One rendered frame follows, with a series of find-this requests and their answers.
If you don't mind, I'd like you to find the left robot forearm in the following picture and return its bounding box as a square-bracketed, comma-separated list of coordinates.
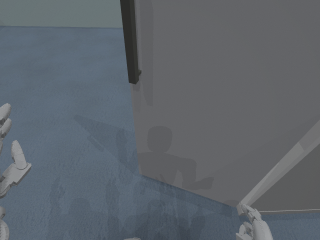
[0, 206, 10, 240]

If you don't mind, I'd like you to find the robot right hand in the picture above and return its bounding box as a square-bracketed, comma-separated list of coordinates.
[236, 204, 273, 240]

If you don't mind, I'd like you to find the fridge door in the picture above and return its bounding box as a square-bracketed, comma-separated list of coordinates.
[130, 0, 320, 207]

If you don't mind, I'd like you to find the robot left hand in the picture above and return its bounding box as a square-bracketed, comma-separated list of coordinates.
[0, 103, 32, 199]

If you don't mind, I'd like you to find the handle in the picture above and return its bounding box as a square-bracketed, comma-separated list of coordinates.
[120, 0, 142, 85]

